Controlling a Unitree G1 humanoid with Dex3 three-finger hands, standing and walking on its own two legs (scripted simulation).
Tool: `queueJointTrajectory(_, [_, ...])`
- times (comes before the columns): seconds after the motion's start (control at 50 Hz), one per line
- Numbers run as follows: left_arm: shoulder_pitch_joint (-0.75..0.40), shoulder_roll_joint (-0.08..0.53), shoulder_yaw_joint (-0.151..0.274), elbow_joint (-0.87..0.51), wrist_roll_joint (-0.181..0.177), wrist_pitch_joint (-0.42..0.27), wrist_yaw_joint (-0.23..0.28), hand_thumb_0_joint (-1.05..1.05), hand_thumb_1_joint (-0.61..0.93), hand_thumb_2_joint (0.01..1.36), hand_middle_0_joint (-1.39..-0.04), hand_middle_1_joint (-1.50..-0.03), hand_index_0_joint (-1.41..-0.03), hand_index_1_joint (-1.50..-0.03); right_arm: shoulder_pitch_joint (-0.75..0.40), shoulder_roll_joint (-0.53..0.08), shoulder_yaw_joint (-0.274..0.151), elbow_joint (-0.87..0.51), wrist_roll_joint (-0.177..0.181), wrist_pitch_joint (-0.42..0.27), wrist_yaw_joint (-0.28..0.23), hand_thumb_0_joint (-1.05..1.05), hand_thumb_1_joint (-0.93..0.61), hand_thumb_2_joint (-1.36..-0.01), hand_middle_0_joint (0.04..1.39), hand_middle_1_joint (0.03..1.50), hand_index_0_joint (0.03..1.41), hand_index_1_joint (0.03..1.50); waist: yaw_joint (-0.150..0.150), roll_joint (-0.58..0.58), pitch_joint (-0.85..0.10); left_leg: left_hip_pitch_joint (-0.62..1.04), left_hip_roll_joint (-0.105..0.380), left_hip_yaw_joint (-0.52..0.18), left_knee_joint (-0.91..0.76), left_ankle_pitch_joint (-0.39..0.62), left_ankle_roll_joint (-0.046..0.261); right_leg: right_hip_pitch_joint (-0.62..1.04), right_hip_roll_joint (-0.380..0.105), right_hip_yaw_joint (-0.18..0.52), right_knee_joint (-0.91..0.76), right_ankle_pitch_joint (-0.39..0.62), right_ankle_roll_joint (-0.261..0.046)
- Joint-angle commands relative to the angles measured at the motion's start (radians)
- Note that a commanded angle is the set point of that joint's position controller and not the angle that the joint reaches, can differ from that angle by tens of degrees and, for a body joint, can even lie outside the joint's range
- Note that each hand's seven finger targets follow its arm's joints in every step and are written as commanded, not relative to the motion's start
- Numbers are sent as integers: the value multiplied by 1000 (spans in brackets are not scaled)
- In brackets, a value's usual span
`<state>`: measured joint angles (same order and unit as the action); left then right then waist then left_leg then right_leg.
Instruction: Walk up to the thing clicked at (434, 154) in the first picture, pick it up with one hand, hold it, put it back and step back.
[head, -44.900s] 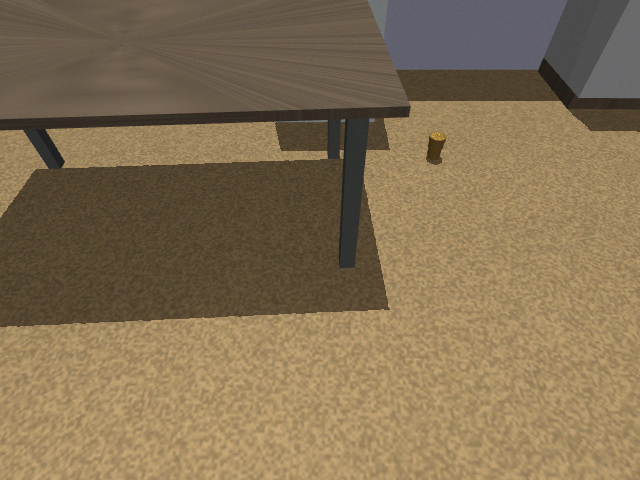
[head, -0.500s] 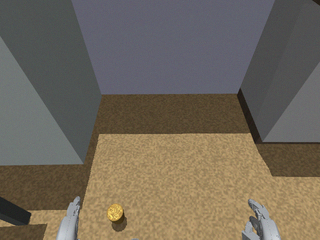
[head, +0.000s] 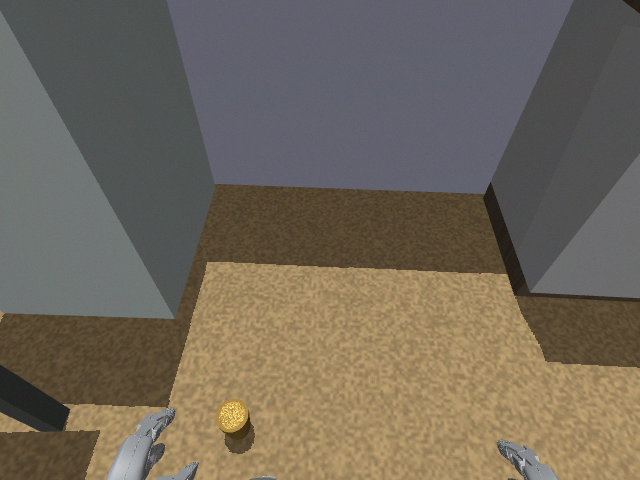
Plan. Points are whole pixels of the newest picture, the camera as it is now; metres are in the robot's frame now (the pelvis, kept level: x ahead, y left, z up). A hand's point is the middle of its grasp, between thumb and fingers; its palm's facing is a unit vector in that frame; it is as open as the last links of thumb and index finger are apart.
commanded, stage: stand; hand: left
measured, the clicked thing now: (236, 422) +0.37 +0.26 -0.67
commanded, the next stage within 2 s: none
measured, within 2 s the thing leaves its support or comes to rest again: neither
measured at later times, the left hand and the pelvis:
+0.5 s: hand out of the picture +0.04 +0.27 -0.12, palm faces +0.01 -0.94 -0.34, open 7.4 cm; pelvis -0.01 +0.02 +0.04, yaw +1 degrees
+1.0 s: hand out of the picture +0.04 +0.25 -0.12, palm faces -0.01 -0.94 -0.34, open 7.4 cm; pelvis -0.01 +0.01 +0.04, yaw +1 degrees
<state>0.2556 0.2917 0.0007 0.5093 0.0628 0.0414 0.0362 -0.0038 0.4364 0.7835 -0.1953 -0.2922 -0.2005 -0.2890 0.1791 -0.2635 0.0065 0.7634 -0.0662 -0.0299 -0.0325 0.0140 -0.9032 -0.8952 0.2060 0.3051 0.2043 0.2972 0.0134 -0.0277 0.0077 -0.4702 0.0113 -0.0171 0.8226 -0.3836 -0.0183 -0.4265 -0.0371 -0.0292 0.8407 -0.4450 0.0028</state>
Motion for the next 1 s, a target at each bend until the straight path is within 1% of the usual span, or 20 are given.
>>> queueJointTrajectory(0.0, [-35, 178, 73, 32, -17, -77, -4, 0, 900, 900, -200, -300, -200, -301, -28, -182, -84, -37, 19, -25, 15, 0, -900, -900, 200, 300, 200, 300, 1, 26, -99, 125, 26, -45, -181, 186, 68, 91, -72, 107, -255, 205, -55])
queueJointTrajectory(0.08, [-79, 189, 72, 136, -18, -87, -2, 0, 900, 900, -200, -300, -200, -301, -37, -176, -82, 17, 16, -18, 19, 0, -900, -900, 200, 300, 200, 300, -7, 23, -78, 169, 31, -52, -243, 201, 67, 122, -76, 103, -308, 194, -48])
queueJointTrajectory(0.14, [-61, 188, 65, 211, -25, -89, 2, 0, 900, 900, -200, -300, -200, -301, -31, -192, -84, 67, 22, -18, 18, 0, -900, -900, 200, 300, 200, 300, 2, 39, -95, 212, 51, -76, -264, 342, 66, 195, -71, 73, -309, 336, -39])
queueJointTrajectory(0.18, [-68, 195, 62, 255, -30, -87, 4, 0, 900, 900, -200, -300, -200, -301, -18, -200, -81, 97, 26, -12, 15, 0, -900, -900, 200, 300, 200, 300, -3, 34, -88, 226, 58, -83, -296, 360, 67, 225, -73, 71, -329, 354, -34])
queueJointTrajectory(0.28, [-81, 203, 52, 357, -36, -71, 1, 0, 900, 900, -200, -300, -200, -301, -54, -235, -75, 165, 31, 0, 13, 0, -900, -900, 200, 300, 200, 300, 0, 70, 1, 221, 79, -126, -436, 216, 58, 238, -61, 58, -411, 214, -26])
queueJointTrajectory(0.3, [-81, 202, 50, 375, -35, -70, 0, 0, 900, 900, -200, -300, -200, -301, -55, -237, -73, 179, 32, 1, 13, 0, -900, -900, 200, 300, 200, 300, 1, 76, 1, 229, 82, -128, -444, 222, 57, 253, -65, 58, -421, 226, -25])
queueJointTrajectory(0.36, [-75, 204, 46, 428, -37, -65, -4, 0, 900, 900, -200, -300, -200, -301, -67, -252, -72, 214, 35, 4, 12, 0, -900, -900, 200, 300, 200, 300, 5, 109, 17, 220, 94, -155, -527, 101, 52, 278, -59, 46, -437, 208, -16])
queueJointTrajectory(0.42, [-86, 212, 43, 467, -35, -67, -6, 0, 900, 900, -200, -300, -200, -301, -72, -252, -70, 235, 39, 7, 13, 0, -900, -900, 200, 300, 200, 300, 2, 89, 16, 224, 93, -153, -548, 88, 48, 300, -65, 46, -463, 207, -13])
queueJointTrajectory(0.46, [-90, 215, 41, 491, -35, -71, -7, 0, 900, 900, -200, -300, -200, -301, -76, -249, -69, 251, 40, 5, 13, 0, -900, -900, 200, 300, 200, 300, 2, 70, 14, 258, 92, -146, -547, 125, 46, 293, -73, 54, -479, 223, -12])
queueJointTrajectory(0.56, [-98, 220, 34, 534, -33, -72, -9, 0, 900, 900, -200, -300, -200, -301, -77, -246, -69, 285, 44, 11, 18, 0, -900, -900, 200, 300, 200, 300, -6, 36, 39, 260, 85, -135, -555, 94, 38, 262, -78, 60, -525, 149, -10])
queueJointTrajectory(0.6, [-100, 223, 32, 544, -32, -76, -9, 0, 900, 900, -200, -300, -200, -301, -77, -240, -68, 293, 45, 15, 21, 0, -900, -900, 200, 300, 200, 300, -9, 21, 56, 263, 78, -123, -539, 118, 39, 250, -83, 69, -550, 119, -7])
queueJointTrajectory(0.66, [-117, 232, 32, 551, -34, -79, -8, 0, 900, 900, -200, -300, -200, -301, -68, -235, -65, 305, 47, 16, 24, 0, -900, -900, 200, 300, 200, 300, -21, 16, 30, 311, 76, -108, -516, 163, 39, 237, -95, 84, -570, 123, -11])
queueJointTrajectory(0.68, [-114, 233, 31, 555, -33, -79, -6, 0, 900, 900, -200, -300, -200, -301, -81, -238, -66, 306, 48, 16, 25, 0, -900, -900, 200, 300, 200, 300, -16, 15, 27, 318, 77, -109, -512, 174, 40, 235, -97, 85, -576, 122, -11])
queueJointTrajectory(0.7, [-127, 246, 35, 555, -36, -79, -7, 0, 900, 900, -200, -300, -200, -301, -70, -239, -64, 312, 47, 18, 25, 0, -900, -900, 200, 300, 200, 300, -22, 18, 25, 309, 74, -108, -520, 141, 38, 231, -94, 87, -579, 103, -11])
queueJointTrajectory(0.72, [-122, 240, 33, 560, -34, -78, -5, 0, 900, 900, -200, -300, -200, -301, -78, -240, -65, 314, 47, 21, 26, 0, -900, -900, 200, 300, 200, 300, -16, 10, 42, 292, 74, -106, -515, 148, 40, 238, -97, 88, -584, 84, -12])
queueJointTrajectory(0.76, [-121, 236, 32, 566, -36, -76, -7, 0, 900, 900, -200, -300, -200, -301, -84, -242, -64, 317, 47, 22, 26, 0, -900, -900, 200, 300, 200, 300, -13, 19, 43, 298, 78, -108, -517, 146, 43, 236, -96, 87, -581, 97, -13])
queueJointTrajectory(0.8, [-119, 234, 31, 572, -37, -78, -6, 0, 900, 900, -200, -300, -200, -301, -90, -240, -62, 318, 48, 21, 26, 0, -900, -900, 200, 300, 200, 300, -10, 16, 25, 305, 80, -102, -510, 198, 43, 254, -101, 88, -582, 142, -13])
queueJointTrajectory(0.86, [-122, 246, 34, 578, -40, -79, -6, 0, 900, 900, -200, -300, -200, -301, -79, -239, -60, 326, 48, 20, 26, 0, -900, -900, 200, 300, 200, 300, -13, 16, 29, 306, 79, -97, -513, 208, 41, 254, -101, 95, -589, 128, -14])
queueJointTrajectory(0.9, [-123, 236, 32, 578, -41, -79, -8, 0, 900, 900, -200, -300, -200, -301, -84, -247, -58, 331, 49, 18, 25, 0, -900, -900, 200, 300, 200, 300, -9, 41, 26, 304, 86, -100, -519, 229, 40, 269, -100, 87, -579, 173, -13])
queueJointTrajectory(0.98, [-135, 246, 38, 587, -43, -76, -10, 0, 900, 900, -200, -300, -200, -301, -81, -251, -55, 334, 50, 18, 22, 0, -900, -900, 200, 300, 200, 300, -11, 48, 15, 290, 87, -100, -534, 204, 38, 292, -95, 83, -568, 189, -14])
